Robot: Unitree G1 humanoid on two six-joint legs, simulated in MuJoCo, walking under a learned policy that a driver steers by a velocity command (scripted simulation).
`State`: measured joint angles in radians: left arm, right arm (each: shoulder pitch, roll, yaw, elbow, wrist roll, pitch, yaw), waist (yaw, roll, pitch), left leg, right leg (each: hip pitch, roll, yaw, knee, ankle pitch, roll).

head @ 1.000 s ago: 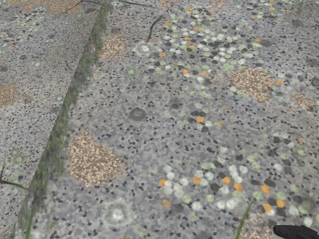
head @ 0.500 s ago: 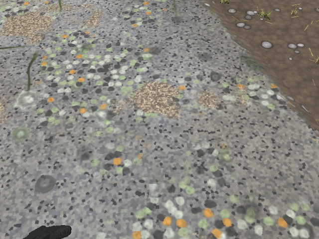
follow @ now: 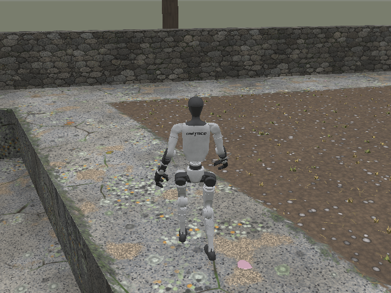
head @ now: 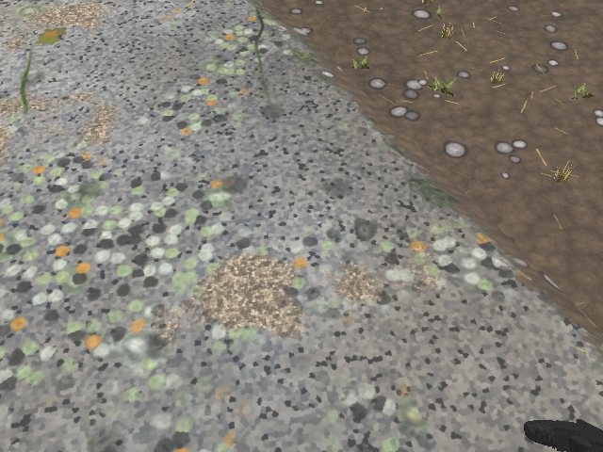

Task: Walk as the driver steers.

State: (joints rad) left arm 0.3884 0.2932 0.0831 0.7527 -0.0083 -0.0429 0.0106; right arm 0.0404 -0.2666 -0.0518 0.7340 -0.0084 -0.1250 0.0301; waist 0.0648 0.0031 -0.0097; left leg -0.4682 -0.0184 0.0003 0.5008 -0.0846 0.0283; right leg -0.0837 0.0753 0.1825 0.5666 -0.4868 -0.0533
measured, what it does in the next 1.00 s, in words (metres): walks ahead, turning left: right foot, then left foot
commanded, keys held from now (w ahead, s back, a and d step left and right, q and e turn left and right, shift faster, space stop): w+q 1.00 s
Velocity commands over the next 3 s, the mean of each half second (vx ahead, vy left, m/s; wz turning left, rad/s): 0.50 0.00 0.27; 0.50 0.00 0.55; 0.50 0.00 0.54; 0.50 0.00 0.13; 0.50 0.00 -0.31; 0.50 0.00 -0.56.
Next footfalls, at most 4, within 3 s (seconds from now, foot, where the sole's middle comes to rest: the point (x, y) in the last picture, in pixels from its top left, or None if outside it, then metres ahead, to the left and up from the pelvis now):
0.46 right None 0.39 -0.10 -0.76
0.94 left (224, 412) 0.56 0.25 -0.76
1.44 right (243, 284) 0.91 0.25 -0.76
1.94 left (103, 279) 0.90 0.62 -0.76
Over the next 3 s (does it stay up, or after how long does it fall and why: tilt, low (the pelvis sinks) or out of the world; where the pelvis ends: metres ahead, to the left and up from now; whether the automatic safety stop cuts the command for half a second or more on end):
stays up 1.34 0.83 0.00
